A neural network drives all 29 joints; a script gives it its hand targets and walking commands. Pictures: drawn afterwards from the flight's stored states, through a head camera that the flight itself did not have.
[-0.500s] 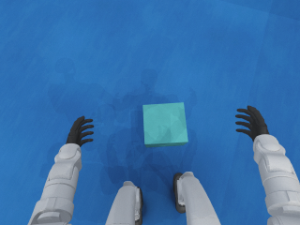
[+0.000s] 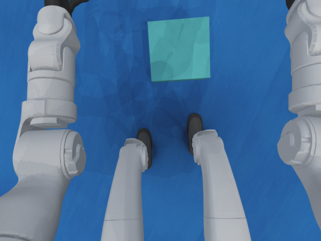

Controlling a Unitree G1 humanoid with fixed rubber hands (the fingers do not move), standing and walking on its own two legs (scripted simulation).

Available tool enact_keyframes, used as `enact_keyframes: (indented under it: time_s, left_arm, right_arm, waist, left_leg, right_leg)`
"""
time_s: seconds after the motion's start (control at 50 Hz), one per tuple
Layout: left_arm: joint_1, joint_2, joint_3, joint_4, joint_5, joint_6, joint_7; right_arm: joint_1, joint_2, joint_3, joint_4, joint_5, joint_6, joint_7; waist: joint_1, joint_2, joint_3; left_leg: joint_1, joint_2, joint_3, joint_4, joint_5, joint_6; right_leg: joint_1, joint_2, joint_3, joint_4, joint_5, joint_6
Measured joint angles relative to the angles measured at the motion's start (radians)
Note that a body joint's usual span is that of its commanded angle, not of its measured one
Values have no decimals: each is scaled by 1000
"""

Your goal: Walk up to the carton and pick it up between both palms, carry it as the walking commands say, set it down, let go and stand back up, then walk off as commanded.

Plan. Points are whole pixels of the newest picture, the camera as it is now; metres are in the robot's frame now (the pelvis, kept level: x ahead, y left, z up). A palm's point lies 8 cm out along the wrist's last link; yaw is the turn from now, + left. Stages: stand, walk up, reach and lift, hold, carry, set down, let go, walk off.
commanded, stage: reach and lift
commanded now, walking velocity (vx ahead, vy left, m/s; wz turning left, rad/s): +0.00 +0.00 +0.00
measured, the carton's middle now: (178, 53) +0.53 -0.06 -0.58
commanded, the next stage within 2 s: none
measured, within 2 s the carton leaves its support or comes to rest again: neither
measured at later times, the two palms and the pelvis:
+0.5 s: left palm (71, 15) +0.56 +0.18 -0.17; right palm (263, 1) +0.55 -0.22 -0.18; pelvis +0.01 +0.02 -0.05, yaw +0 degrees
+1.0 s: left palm (100, 36) +0.57 +0.19 -0.36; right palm (221, 32) +0.55 -0.19 -0.39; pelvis -0.02 +0.01 -0.21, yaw +2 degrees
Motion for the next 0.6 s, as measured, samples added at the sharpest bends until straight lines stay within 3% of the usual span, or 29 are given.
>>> enact_keyframes:
  time_s: [0.08, 0.14, 0.2, 0.26, 0.28, 0.32, 0.38, 0.44, 0.5, 0.6]
  left_arm:
    - [-136, 74, -11, 39, -35, 25, -21]
    - [-135, 70, -21, 29, -52, 28, -40]
    - [-51, 32, -22, -95, -46, 20, -35]
    - [44, 18, 5, -260, -15, -2, -10]
    - [50, 22, 20, -264, 7, -11, -10]
    - [25, 23, 47, -164, 61, -19, -24]
    - [0, 1, 50, -17, 110, -5, -48]
    - [-4, -13, 1, -23, 61, -47, -43]
    - [-22, -23, -43, 43, -24, -77, -34]
    - [-98, -14, -57, 238, -66, -52, -13]
  right_arm:
    - [-111, -34, 17, 0, 15, 45, -34]
    - [-99, -23, 37, -58, 34, 61, -52]
    - [-20, 22, 55, -210, 72, 63, -67]
    - [59, 101, 17, -381, 58, 71, -86]
    - [63, 109, 15, -374, 50, 66, -88]
    - [52, 90, 14, -241, 23, 55, -78]
    - [52, 46, -26, -54, 8, 47, -47]
    - [45, 11, -42, -48, 45, -19, -45]
    - [2, 10, -37, 13, 20, -70, -42]
    - [-82, 43, -55, 221, -60, -62, -19]
  waist:
    - [-10, -11, 129]
    - [-17, -20, 157]
    - [-17, -48, 155]
    - [-35, -91, 153]
    - [-40, -102, 151]
    - [-42, -109, 124]
    - [-7, -76, 51]
    - [29, 0, 72]
    - [33, 65, -18]
    - [4, 55, -227]
  left_leg:
    - [18, 2, -17, 15, -12, -11]
    - [1, 4, -29, 28, -26, -16]
    - [-11, -7, -47, 45, -37, -20]
    - [-5, -19, -59, 53, -40, -5]
    - [0, -19, -63, 54, -46, -6]
    - [-8, -20, -70, 62, -66, -26]
    - [-71, -19, -76, 111, -85, -34]
    - [-86, -29, -85, 178, -104, -22]
    - [-198, -55, -81, 266, -126, -7]
    - [-444, -62, -47, 427, -159, 8]
  right_leg:
    - [20, 0, -16, 20, -19, -12]
    - [4, 4, -27, 32, -34, -18]
    - [-14, 16, -13, 52, -45, -17]
    - [-8, 22, -1, 59, -60, -11]
    - [-4, 24, -1, 60, -62, -9]
    - [-14, 25, -2, 73, -70, -6]
    - [-67, 26, -7, 103, -79, -1]
    - [-74, 29, 1, 157, -86, 13]
    - [-175, 21, 27, 238, -115, 38]
    - [-427, 27, 64, 389, -139, 72]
